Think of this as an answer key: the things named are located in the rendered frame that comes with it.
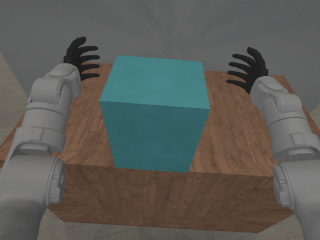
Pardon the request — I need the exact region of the right robot hand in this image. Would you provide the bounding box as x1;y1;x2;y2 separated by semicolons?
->
226;47;268;94

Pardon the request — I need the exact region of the left robot hand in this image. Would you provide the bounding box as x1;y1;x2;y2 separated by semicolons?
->
63;36;100;82

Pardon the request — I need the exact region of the right robot upper arm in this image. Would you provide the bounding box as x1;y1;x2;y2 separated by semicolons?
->
272;159;320;240

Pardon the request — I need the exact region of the left robot upper arm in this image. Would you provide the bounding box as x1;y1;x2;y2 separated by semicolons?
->
0;155;66;240

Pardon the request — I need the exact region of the robot right forearm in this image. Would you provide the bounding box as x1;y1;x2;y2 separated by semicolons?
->
249;76;320;162

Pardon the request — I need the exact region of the robot left forearm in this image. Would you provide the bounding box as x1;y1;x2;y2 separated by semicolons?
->
0;63;81;184

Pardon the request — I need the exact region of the pedestal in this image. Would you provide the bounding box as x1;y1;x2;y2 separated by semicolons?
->
0;60;320;233

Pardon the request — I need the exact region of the carton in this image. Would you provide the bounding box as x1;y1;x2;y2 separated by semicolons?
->
99;55;210;173

